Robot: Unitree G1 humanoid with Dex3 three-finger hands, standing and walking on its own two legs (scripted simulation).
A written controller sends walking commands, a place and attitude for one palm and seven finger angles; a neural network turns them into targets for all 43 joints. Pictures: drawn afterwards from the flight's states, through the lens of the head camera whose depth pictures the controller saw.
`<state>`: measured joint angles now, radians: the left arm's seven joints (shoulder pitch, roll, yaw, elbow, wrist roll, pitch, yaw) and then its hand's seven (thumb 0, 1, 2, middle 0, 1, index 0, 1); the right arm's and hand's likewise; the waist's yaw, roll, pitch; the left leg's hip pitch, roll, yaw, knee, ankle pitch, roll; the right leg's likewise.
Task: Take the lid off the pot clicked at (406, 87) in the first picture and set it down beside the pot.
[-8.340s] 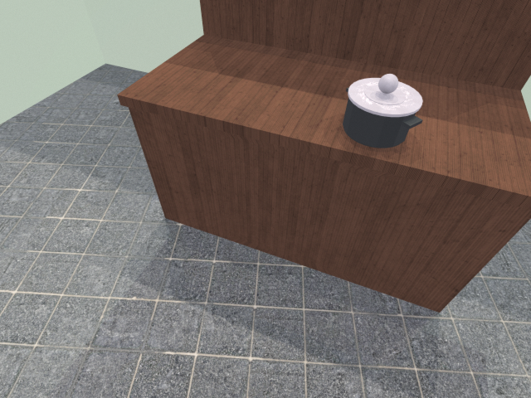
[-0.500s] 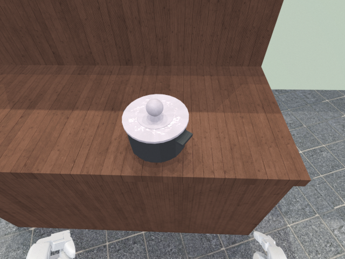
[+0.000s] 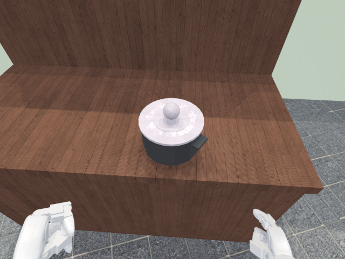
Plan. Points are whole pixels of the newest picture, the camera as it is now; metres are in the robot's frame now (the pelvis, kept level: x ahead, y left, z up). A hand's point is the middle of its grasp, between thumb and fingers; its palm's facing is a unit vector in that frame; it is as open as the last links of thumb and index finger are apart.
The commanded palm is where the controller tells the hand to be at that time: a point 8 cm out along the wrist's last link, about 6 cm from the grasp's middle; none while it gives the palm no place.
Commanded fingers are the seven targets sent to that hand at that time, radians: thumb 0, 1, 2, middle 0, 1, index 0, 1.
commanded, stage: raise the hand higher, near the body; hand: left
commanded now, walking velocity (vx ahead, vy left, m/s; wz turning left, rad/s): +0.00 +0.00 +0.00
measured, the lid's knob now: (171, 110) +0.50 +0.07 +0.06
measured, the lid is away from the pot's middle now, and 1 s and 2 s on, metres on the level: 0.00 0.00 0.00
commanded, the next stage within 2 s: reach forward and open the fingers in 0.16 s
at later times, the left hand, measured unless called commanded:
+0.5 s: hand (39, 217) +0.16 +0.27 +0.08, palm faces -0.05 -0.18 -0.98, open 2.9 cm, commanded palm +0.14 +0.27 +0.14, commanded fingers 0.00 0.51 1.05 -1.14 -1.04 -1.14 -1.04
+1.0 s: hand (51, 195) +0.19 +0.26 +0.10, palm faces -0.20 -0.05 -0.98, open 7.2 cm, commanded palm +0.18 +0.26 +0.18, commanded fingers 0.00 -0.25 1.36 -0.83 -0.15 -0.83 -0.15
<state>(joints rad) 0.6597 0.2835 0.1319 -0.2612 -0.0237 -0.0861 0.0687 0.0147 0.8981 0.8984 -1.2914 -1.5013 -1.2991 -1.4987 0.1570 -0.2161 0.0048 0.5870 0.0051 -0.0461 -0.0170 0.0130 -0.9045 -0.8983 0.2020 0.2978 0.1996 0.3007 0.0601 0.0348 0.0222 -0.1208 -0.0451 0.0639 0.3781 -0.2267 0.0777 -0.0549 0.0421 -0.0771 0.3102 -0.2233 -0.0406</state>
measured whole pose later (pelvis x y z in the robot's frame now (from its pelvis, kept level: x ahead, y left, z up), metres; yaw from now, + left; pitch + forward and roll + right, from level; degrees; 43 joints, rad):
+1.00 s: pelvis -0.06 +0.01 +0.00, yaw +1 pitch -3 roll -1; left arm 0.08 0.66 0.02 -0.20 0.76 0.00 -0.27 0.00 0.03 1.25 -0.95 -0.49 -0.96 -0.49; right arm 0.10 -0.29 0.03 0.56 0.04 0.11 0.02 0.01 -0.91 -0.90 0.20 0.30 0.20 0.30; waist 0.08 0.12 0.06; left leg -0.21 -0.06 0.06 0.42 -0.16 0.09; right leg -0.16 0.02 -0.10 0.40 -0.19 -0.04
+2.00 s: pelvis -0.04 +0.00 +0.00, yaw +0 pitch -1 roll +0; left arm -0.55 0.55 -0.23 0.14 0.82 0.23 -0.34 0.00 -0.33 1.45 -0.83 -0.09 -0.84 -0.08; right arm 0.08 -0.29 0.05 0.60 0.07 0.14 0.07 0.01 -0.91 -0.90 0.20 0.30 0.20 0.30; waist 0.04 0.11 0.05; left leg -0.21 -0.07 0.07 0.39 -0.16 0.09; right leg -0.19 0.02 -0.08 0.42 -0.21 -0.04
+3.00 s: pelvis -0.01 -0.02 +0.00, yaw -1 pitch +5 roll +1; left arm -1.07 0.32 -0.33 0.85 0.85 0.38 -0.24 0.00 -0.33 1.45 -0.82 -0.09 -0.83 -0.08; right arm 0.15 -0.28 0.04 0.69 0.08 0.15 0.06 0.01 -0.91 -0.90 0.20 0.30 0.20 0.30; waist -0.05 0.08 -0.04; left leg -0.30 -0.05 0.08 0.41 -0.21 0.06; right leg -0.29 0.04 -0.06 0.45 -0.25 -0.07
